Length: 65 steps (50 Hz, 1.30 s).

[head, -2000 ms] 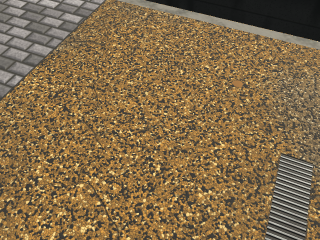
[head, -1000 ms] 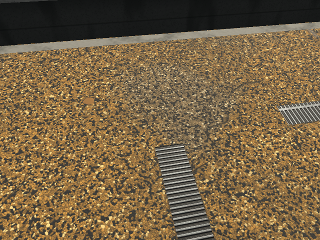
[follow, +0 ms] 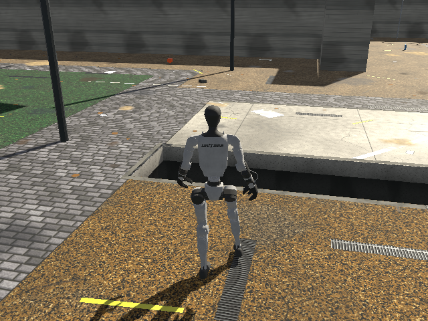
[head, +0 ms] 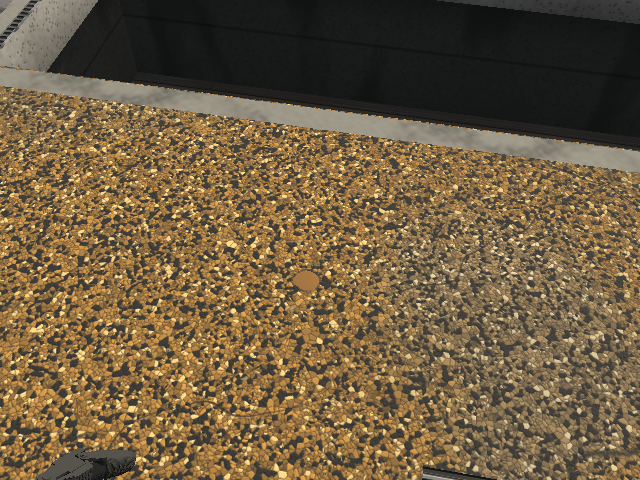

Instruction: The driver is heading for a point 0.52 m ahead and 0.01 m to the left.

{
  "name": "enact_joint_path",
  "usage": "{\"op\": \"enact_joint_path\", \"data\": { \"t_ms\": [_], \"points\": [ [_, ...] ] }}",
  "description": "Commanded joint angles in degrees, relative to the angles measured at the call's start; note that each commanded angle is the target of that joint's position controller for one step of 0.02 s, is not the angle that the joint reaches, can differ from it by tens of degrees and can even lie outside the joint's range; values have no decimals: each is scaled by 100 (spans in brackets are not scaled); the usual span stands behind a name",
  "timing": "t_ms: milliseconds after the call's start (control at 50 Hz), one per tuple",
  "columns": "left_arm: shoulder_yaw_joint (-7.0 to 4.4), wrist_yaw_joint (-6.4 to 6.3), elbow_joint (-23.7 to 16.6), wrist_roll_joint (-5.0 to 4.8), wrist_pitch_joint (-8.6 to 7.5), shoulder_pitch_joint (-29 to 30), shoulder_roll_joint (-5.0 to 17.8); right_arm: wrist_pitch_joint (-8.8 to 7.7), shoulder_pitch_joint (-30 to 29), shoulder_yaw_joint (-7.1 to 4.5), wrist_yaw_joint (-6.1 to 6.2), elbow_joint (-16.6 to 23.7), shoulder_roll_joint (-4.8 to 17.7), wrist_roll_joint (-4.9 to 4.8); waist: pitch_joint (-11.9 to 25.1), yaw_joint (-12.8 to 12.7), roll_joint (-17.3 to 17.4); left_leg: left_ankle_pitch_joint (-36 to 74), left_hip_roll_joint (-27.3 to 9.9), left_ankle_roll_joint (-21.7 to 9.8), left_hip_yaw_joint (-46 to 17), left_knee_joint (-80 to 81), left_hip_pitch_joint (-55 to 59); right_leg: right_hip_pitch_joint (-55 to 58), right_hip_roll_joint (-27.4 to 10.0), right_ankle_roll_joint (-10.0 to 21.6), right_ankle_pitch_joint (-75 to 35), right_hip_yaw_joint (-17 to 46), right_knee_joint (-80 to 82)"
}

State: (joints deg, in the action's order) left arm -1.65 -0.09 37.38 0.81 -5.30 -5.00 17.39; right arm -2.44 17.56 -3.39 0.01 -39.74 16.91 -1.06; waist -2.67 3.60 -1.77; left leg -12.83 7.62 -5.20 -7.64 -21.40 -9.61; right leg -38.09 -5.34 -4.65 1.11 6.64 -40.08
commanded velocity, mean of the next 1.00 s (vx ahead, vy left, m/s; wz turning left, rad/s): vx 0.36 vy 0.00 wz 0.26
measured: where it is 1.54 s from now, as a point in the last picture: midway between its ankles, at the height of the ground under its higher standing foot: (292, 476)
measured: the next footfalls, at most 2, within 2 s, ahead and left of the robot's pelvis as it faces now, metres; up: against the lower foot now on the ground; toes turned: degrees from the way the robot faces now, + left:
right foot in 0.14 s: +0.26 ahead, -0.15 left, +0.00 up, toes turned +9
left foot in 0.62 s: +0.46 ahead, +0.16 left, +0.00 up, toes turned +15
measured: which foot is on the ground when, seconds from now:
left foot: down 0.00-0.14, up 0.16-0.60, down 0.62-1.00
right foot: up 0.00-0.12, down 0.14-0.64, up 0.66-0.96, down 0.98-1.00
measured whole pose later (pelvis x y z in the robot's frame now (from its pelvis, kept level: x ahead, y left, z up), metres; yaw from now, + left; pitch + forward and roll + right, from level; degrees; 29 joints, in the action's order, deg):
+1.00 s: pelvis +0.42 +0.05 -0.01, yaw +14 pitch +0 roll +2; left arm -1.6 -1.7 46.7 1.1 0.9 -9.6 15.6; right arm -1.7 10.1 -1.3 -0.8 -47.2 13.6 1.0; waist -1.0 0.5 -2.4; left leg -11.6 3.8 -2.9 2.9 -26.1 -14.5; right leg -17.9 -4.2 -2.2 11.7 2.5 -30.1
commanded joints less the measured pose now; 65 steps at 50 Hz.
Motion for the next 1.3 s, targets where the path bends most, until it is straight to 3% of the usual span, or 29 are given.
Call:
{"op": "enact_joint_path", "data": {
  "t_ms": [20, 80, 120, 140, 160, 180, 200, 220, 240, 300, 360, 440, 540, 600, 620, 640, 660, 680, 700, 740, 800, 860, 960, 1000, 1020, 1060, 1080, 1160, 1300],
  "points": [
    [-97, 56, -454, -98, -114, 488, 406, -24, 111, -282, 61, 263, 991, -56, 301, 72, 621, 705, -1174, -757, -1041, 403, -639, 1173, 478, -4, -533, -301, 731],
    [-228, 108, -456, -141, -179, 378, 658, 18, 148, -268, 76, 229, 919, -53, 368, -82, 830, 446, -1407, -617, -1658, -148, -73, 1395, 511, 219, 128, -127, 1101],
    [-358, 74, -287, -122, -227, -369, 818, 29, 62, -204, 66, 262, 706, -21, 616, -514, 890, 609, -1181, -364, -1615, -846, -204, 2499, 439, 533, 301, -233, 1443],
    [-449, 22, -241, -15, -254, -1135, 1094, -2, 89, -70, 37, 343, 334, 35, 1300, -853, 404, 161, -852, -135, -1191, -2271, -730, 3822, -405, 924, 611, 527, 1390],
    [-570, 13, -67, 84, -182, -1723, 1587, -58, 835, 53, 34, 498, -24, -75, 2070, -632, -1283, -1980, -24, 298, -291, -4199, -2649, 5721, -1778, 1889, 1694, 3024, 1800],
    [-527, 62, -18, -63, -137, -1797, 1218, -69, 873, -28, 55, 445, 522, -167, 1924, -719, -1360, -2060, -468, 407, -269, -5153, -3574, 5717, -2044, 2010, 3236, 4148, 2207],
    [-417, 37, -102, -79, -105, -1545, 801, -30, 280, -141, 67, 461, 915, -144, 1172, -898, -725, -1496, -694, 462, -260, -5453, -3781, 5102, -1738, 1731, 3332, 3288, 2327],
    [-359, 21, -121, -39, -62, -1261, 661, 6, -102, -165, 79, 541, 931, -58, 726, -851, -358, -1071, -870, 500, -61, -5401, -3655, 4456, -1461, 1525, 2559, 2410, 2346],
    [-308, 24, -69, -9, -41, -1111, 540, 1, -323, -162, 67, 612, 825, 14, 407, -771, -265, -776, -991, 513, -53, -5141, -3507, 3910, -1183, 1480, 1843, 1846, 2452],
    [-254, 47, 117, -17, -90, -1049, 369, 29, -225, -96, -6, 583, 409, -48, 191, -511, -500, -538, -1144, 499, 91, -4528, -2947, 3207, -795, 1501, 890, 881, 2835],
    [-326, 74, 314, -83, -128, -1124, 594, 29, -544, -6, -31, 663, 216, 28, 92, -486, -342, -241, -1208, 552, 200, -3607, -3040, 3179, -875, 1714, 182, 465, 3076],
    [-363, 69, 508, -164, -57, -1199, 813, -93, -1206, 96, -147, 742, 107, 44, 37, -675, -253, 877, -1240, 547, 551, -2106, -2625, 3178, -706, 1606, -200, -180, 3161],
    [-393, 66, 839, -250, 79, -1629, 1001, -160, -1875, 63, -238, 956, 252, -12, -127, -792, -328, 919, -1034, 353, 719, -1134, -2211, 3632, -931, 1425, -688, -275, 2918],
    [-373, -2, 899, -265, 178, -1521, 1009, -200, -815, -141, -212, 636, 602, 143, 640, -115, -291, 1450, -615, 12, 999, -437, -392, 3667, -563, 1011, -2875, -677, 1372],
    [-293, -28, 822, -171, 147, -1533, 825, -184, -175, -242, -147, 481, 907, 205, 1177, 150, -100, 2747, -1056, -168, 628, -583, 872, 2985, -254, 727, -2124, -888, 355],
    [-81, 11, 659, 78, 78, -1952, 258, -107, 338, -284, -55, 459, 1373, 352, 2069, 44, 1332, 5015, -2661, -938, -1217, -1104, 2980, 1103, 417, 314, 1682, -1005, -1746],
    [-55, 35, 852, -53, 54, -2434, 350, -39, 437, -246, -84, 434, 1228, 257, 2981, 38, 1721, 4757, -3336, -1641, -2537, -631, 3248, 557, 738, 178, 3846, -249, -2972],
    [-216, 37, 879, -209, 90, -2024, 868, -7, 159, -178, -117, 431, 953, 166, 2326, 100, 1027, 4399, -2967, -1415, -1854, -437, 2506, 320, 433, 176, 3628, -60, -3300],
    [-202, 16, 753, -250, 128, -1559, 799, -28, -243, -107, -127, 405, 737, 114, 1559, -38, 851, 4304, -2636, -1189, -1184, -339, 1853, 68, 234, 185, 3319, -256, -3115],
    [-201, -81, 789, -112, 286, -1432, 623, -74, -850, -12, -160, 366, 427, 118, 993, -421, 543, 4023, -2210, -914, -529, 62, 522, 626, -75, 97, 2673, -299, -2383],
    [-140, -152, 908, -73, 475, -1701, 296, -148, -1276, -12, -164, 221, 387, 276, 968, -760, 790, 4120, -1953, -928, 100, 399, -609, 1838, -3, -39, 2096, -430, -1470],
    [-97, -189, 838, -20, 532, -1300, 236, -120, -1272, -31, -93, -1, 478, 261, 994, -630, 845, 3451, -1893, -876, 240, 472, -694, 2221, 48, 4, 1448, -452, -400],
    [-138, -166, 788, 23, 616, -895, 337, 10, -1250, 51, -65, -323, 397, 169, 606, -612, 668, 285, -1739, -532, 2, 500, -1038, 2965, 174, 284, 705, -514, 1037],
    [-166, -194, 670, 92, 587, -741, 610, 5, -870, 152, -68, -512, 150, 233, 415, -472, 200, -649, -1278, 10, 139, 140, -1208, 3317, -292, 503, -385, 2, 1681],
    [-256, -218, 687, 10, 597, -485, 997, -1, -378, 125, -69, -591, 176, 244, 336, -35, -590, -839, -876, 214, 459, 104, -1208, 3092, -399, 736, 29, 50, 1539],
    [-147, -136, 746, 17, 559, -368, 405, 92, -774, 97, 22, -639, 350, 226, 207, -301, -495, -373, -793, 367, 684, -125, -481, 2261, -89, 657, 1394, -64, 1806],
    [-120, -119, 784, 43, 524, -322, 340, 137, -815, 97, 66, -673, 313, 203, 228, -295, -428, -186, -850, 325, 656, -162, -384, 2242, -25, 552, 1169, -132, 1790],
    [-114, -120, 999, -25, 415, -458, 366, 181, -755, 85, 102, -871, 320, 188, 425, -357, -187, 594, -925, 277, 595, -219, -238, 2659, 74, 468, 118, -281, 1511],
    [-111, -156, 1305, -49, 457, -384, 360, 236, -786, 64, 134, -1268, 301, 132, 463, -365, 123, 1141, -945, 319, 629, -279, 18, 2804, 156, 526, -290, -363, 1455]
  ]
}}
